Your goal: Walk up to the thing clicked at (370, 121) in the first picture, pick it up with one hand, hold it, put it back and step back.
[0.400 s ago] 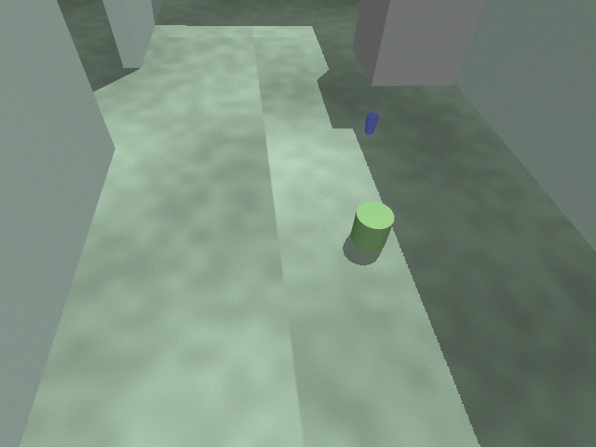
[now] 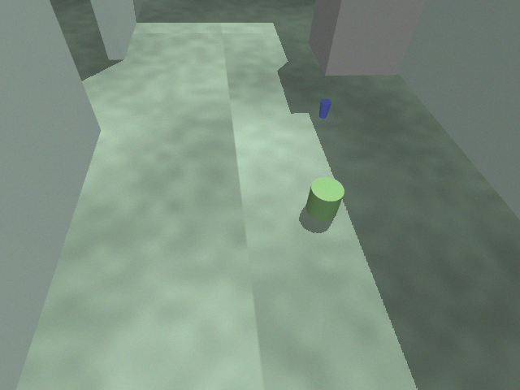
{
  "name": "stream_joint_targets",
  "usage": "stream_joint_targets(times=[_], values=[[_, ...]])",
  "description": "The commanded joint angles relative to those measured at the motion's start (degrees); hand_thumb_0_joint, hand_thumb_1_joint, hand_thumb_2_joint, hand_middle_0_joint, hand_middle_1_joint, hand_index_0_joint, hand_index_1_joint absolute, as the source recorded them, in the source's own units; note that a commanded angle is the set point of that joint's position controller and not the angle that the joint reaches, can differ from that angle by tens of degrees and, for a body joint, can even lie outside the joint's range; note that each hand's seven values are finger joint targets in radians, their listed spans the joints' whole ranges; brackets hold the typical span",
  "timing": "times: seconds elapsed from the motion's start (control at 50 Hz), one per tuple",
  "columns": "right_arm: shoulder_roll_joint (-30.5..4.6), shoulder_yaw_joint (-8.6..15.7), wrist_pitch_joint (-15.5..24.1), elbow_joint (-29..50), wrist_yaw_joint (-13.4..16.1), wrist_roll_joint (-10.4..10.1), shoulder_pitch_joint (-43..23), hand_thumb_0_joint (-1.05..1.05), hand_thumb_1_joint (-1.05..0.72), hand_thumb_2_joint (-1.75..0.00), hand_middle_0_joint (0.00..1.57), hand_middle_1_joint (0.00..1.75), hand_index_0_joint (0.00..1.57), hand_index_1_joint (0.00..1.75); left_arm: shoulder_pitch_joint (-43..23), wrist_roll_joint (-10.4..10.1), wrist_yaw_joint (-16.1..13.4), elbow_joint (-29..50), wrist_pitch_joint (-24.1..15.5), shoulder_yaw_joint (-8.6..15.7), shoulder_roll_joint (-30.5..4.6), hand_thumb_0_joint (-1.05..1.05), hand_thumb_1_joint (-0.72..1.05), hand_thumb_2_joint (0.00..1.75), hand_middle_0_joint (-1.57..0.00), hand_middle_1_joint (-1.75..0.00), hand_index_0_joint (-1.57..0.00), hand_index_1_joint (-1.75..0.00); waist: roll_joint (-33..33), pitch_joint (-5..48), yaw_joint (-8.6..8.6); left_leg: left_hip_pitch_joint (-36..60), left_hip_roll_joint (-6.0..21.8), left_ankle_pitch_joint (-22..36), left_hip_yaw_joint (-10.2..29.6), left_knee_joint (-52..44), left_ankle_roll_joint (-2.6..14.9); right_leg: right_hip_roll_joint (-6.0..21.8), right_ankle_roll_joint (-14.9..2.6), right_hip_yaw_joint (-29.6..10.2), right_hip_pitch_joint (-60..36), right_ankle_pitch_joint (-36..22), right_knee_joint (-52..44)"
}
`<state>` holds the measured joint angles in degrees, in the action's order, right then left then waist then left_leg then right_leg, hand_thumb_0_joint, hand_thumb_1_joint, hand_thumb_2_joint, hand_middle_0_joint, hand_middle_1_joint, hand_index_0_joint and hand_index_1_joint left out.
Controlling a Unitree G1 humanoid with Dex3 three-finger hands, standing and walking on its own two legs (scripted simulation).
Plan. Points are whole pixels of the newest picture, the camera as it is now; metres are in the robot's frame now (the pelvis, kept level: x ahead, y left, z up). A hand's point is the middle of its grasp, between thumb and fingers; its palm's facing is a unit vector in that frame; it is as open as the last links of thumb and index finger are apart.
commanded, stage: stand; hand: left
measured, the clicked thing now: (324, 109) +1.89 -0.53 -0.72
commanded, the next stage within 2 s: walk up in 0.72 s
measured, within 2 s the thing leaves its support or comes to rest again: neither
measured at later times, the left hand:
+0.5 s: hand out of the picture +0.09 +0.24 -0.16, palm faces -0.03 -0.94 -0.34, open 7.3 cm
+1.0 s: hand (99, 362) +0.20 +0.25 -0.13, palm faces -0.27 -0.87 -0.40, open 7.4 cm
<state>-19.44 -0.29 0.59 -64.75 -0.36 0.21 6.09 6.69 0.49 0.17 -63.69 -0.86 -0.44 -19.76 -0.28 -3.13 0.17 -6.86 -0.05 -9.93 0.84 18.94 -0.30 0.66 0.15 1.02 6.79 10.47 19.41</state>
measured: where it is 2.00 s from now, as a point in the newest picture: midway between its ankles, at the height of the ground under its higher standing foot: (277, 297)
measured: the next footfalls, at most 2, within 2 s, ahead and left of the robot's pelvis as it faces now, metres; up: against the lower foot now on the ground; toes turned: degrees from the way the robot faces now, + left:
right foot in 1.12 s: +0.18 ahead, -0.23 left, +0.00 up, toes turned -32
left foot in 1.54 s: +0.61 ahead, -0.05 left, +0.00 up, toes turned -38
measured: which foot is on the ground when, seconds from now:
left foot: down 0.00-1.00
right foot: down 0.00-0.84, up 0.86-1.00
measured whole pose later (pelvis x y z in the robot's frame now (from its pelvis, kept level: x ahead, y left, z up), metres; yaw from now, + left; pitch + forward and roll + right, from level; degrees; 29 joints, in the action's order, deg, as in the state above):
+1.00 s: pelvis +0.06 -0.01 -0.01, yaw -15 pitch +1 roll +1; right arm -26.6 5.3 3.5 -53.5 -4.6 2.0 10.8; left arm 12.4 0.5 5.9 -58.7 0.2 3.8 -24.6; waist 3.2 1.4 1.4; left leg -1.5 2.5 -18.9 -10.8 19.8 0.4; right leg 5.1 -0.1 2.8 28.3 19.6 49.8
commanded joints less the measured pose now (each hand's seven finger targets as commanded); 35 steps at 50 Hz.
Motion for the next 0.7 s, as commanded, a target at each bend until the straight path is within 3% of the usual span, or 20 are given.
stream_joint_targets(times=[0.0, 0.14, 0.32, 0.42, 0.52, 0.68], values=[[-12.3, 2.41, 1.18, 3.59, 0.76, 0.22, -2.56, 0.0, -0.9, -0.9, 0.2, 0.3, 0.2, 0.3, -1.86, 0.07, -0.67, 3.49, -0.94, 2.33, -11.87, 0.0, 0.9, 0.9, -0.2, -0.3, -0.2, -0.3, 0.77, 3.98, -0.37, 0.08, 6.83, 5.77, 5.16, -3.05, 1.26, 6.75, -1.71, -5.4, -0.17, -4.27, -3.58], [-12.17, 2.22, 1.24, 3.43, 0.82, 0.21, -2.08, 0.0, -0.9, -0.9, 0.2, 0.3, 0.2, 0.3, -1.92, -0.01, -0.58, 3.36, -0.99, 2.44, -12.27, 0.0, 0.9, 0.9, -0.2, -0.3, -0.2, -0.3, 0.17, 4.0, -0.37, 0.08, 6.87, 6.15, 5.16, -2.85, 1.23, 6.91, -1.67, -5.59, -0.9, -5.07, -3.8], [-12.51, 2.34, 1.17, 3.67, 0.94, 0.16, -1.92, 0.0, -0.9, -0.9, 0.2, 0.3, 0.2, 0.3, -1.73, -0.02, -0.74, 3.18, -1.09, 2.39, -12.12, 0.0, 0.9, 0.9, -0.2, -0.3, -0.2, -0.3, 0.32, 5.93, -0.12, 2.12, 7.17, 10.87, 4.7, -1.93, 1.3, 7.18, -1.54, -5.18, -2.2, -10.76, -3.1], [-12.12, 2.17, 1.05, 3.48, 1.01, 0.23, -1.48, 0.0, -0.9, -0.9, 0.2, 0.3, 0.2, 0.3, -2.16, -0.14, -0.77, 3.09, -0.94, 2.46, -12.2, 0.0, 0.9, 0.9, -0.2, -0.3, -0.2, -0.3, 0.04, 4.6, -0.14, 0.86, 7.1, 8.65, 4.75, -2.41, 1.22, 7.22, -1.76, -5.52, -2.18, -8.64, -3.56], [-12.44, 2.38, 1.07, 3.86, 1.0, 0.13, -2.27, 0.0, -0.9, -0.9, 0.2, 0.3, 0.2, 0.3, -1.6, -0.06, -0.79, 3.13, -1.04, 2.45, -12.08, 0.0, 0.9, 0.9, -0.2, -0.3, -0.2, -0.3, 0.51, 5.43, -0.32, 2.3, 7.23, 10.54, 4.55, -1.96, 1.17, 7.05, -1.65, -5.21, -2.51, -10.75, -3.52], [-12.28, 2.21, 1.12, 3.83, 1.03, 0.22, -1.69, 0.0, -0.9, -0.9, 0.2, 0.3, 0.2, 0.3, -2.28, 0.02, -0.79, 3.27, -0.97, 2.61, -12.22, 0.0, 0.9, 0.9, -0.2, -0.3, -0.2, -0.3, 0.29, 4.32, -0.23, 1.03, 7.23, 9.24, 4.72, -2.87, 0.97, 6.92, -1.75, -5.29, -2.15, -9.11, -3.86]])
